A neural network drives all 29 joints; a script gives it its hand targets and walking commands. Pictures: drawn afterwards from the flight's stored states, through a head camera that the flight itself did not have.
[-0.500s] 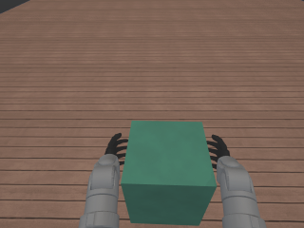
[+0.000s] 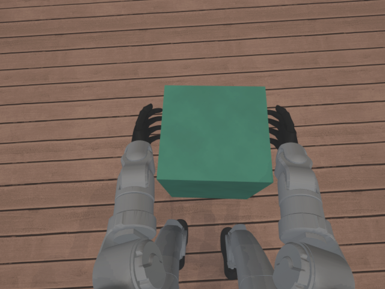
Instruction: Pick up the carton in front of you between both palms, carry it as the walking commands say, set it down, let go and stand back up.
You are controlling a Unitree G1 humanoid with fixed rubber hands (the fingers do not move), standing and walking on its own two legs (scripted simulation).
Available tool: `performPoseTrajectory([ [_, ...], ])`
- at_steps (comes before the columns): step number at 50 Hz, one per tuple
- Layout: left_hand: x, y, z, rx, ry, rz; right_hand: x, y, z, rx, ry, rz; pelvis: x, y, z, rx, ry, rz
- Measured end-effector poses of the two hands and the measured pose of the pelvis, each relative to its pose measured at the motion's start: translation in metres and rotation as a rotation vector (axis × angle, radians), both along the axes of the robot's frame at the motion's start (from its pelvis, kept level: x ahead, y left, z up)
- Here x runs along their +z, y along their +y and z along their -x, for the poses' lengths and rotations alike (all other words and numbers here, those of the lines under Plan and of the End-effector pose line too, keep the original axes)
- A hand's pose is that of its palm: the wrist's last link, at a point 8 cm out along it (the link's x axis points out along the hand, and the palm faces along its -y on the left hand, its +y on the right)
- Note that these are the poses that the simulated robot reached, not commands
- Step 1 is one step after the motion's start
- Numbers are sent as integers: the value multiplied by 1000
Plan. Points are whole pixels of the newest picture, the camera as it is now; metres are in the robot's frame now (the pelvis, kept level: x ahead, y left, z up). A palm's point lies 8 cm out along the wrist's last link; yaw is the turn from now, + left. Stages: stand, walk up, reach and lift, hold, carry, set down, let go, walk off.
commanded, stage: set down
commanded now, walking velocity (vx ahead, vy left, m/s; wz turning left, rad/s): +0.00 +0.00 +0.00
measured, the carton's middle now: (211, 150) +0.40 +0.00 -0.15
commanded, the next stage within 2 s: none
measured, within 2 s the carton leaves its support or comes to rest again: neither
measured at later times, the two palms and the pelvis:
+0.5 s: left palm (153, 139) +0.45 +0.16 -0.21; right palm (261, 140) +0.45 -0.14 -0.21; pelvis +0.01 +0.00 -0.13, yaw +0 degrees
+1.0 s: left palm (160, 143) +0.49 +0.16 -0.37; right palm (246, 143) +0.49 -0.14 -0.37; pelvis -0.03 +0.00 -0.26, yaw -2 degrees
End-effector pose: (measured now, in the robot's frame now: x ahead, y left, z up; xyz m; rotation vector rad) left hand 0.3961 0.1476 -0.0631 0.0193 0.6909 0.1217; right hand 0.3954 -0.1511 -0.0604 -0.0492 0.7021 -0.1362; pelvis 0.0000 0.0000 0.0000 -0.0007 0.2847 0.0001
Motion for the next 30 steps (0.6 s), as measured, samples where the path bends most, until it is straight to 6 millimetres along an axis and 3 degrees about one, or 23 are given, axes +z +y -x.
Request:
performPoseTrajectory([
  [5, -49, 4, -13, 23, -39, 16, -49, 4, -16, -11, -40, -30, -31, -1, -5, 1, 180, 4],
  [18, -103, 4, -46, 39, -25, 44, -104, 4, -47, -40, -27, -64, -91, -2, -18, -2, 408, 6],
  [30, -184, 11, -61, 39, -27, 32, -186, 11, -64, -22, -28, -54, -157, -1, 0, -4, 506, 12],
])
